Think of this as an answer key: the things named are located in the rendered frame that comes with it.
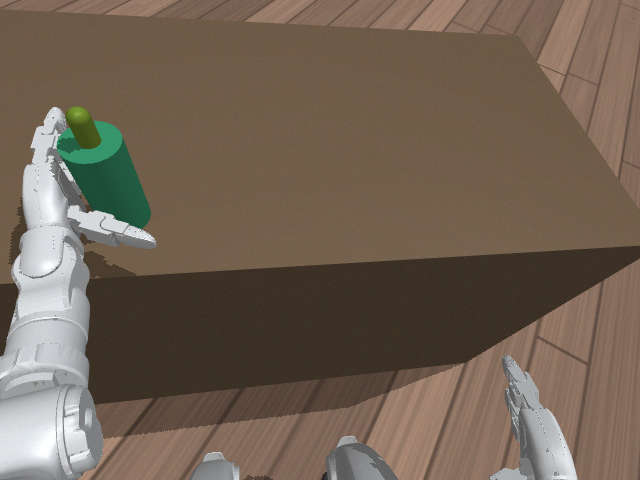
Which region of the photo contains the bottle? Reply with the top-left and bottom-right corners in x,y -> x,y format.
56,106 -> 151,229

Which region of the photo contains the left robot hand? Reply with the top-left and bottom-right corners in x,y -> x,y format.
22,107 -> 156,249

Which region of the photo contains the left robot arm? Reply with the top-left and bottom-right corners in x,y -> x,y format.
0,226 -> 103,480

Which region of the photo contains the right robot hand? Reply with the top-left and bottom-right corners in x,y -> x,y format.
489,355 -> 578,480

